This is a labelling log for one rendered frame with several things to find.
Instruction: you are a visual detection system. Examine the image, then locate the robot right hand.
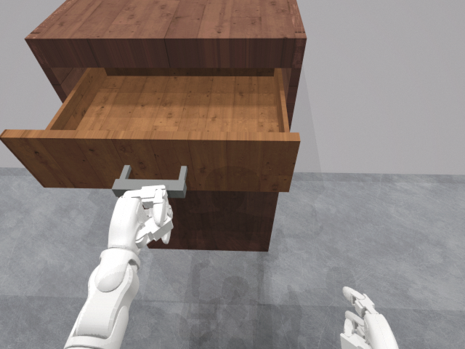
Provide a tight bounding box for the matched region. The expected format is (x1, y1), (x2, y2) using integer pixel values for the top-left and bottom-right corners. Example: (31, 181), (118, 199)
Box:
(340, 286), (399, 349)

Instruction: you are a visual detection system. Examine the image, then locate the robot left hand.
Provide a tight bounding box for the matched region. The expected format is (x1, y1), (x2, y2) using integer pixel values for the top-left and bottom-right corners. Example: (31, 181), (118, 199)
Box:
(108, 185), (173, 256)

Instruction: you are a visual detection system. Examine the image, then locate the cabinet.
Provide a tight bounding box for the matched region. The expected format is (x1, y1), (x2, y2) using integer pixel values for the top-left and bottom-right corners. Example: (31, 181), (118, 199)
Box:
(25, 0), (307, 252)

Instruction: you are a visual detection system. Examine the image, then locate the handle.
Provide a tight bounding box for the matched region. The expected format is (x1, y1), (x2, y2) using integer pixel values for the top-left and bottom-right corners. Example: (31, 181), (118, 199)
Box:
(112, 165), (187, 198)

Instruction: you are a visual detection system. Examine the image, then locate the robot left forearm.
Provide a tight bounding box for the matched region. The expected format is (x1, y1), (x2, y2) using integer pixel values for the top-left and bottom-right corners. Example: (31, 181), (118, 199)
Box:
(64, 248), (140, 349)

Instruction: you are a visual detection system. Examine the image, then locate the drawer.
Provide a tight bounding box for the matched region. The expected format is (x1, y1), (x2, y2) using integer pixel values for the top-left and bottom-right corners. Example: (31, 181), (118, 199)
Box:
(0, 68), (301, 192)

